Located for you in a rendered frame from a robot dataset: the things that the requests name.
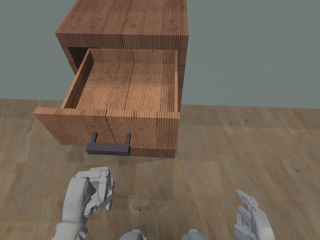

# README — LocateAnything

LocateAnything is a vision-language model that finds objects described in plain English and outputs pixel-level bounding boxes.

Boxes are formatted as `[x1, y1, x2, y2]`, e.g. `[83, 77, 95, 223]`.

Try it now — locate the right robot hand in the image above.
[234, 190, 276, 240]

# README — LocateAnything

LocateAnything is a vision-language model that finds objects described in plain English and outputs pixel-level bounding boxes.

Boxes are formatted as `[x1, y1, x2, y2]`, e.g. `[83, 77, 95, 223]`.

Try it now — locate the cabinet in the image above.
[55, 0, 189, 158]

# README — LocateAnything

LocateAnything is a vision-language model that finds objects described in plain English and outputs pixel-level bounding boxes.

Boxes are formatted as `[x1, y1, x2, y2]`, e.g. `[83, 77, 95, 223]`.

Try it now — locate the handle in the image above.
[85, 132, 131, 156]

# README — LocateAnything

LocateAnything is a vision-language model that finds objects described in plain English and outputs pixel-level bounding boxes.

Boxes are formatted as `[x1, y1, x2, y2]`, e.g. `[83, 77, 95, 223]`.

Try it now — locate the drawer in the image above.
[33, 48, 180, 150]

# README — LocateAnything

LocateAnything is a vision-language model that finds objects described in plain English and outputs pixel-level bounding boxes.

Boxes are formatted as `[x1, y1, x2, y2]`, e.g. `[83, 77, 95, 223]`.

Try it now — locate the left robot hand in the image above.
[62, 166, 115, 225]

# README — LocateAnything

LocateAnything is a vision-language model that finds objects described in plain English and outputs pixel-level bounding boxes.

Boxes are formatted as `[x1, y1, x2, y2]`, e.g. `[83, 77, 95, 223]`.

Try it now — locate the robot left forearm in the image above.
[51, 221, 88, 240]

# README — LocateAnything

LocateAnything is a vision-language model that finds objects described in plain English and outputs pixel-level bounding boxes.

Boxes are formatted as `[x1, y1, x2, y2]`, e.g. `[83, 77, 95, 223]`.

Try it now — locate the robot right shin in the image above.
[188, 229, 198, 233]

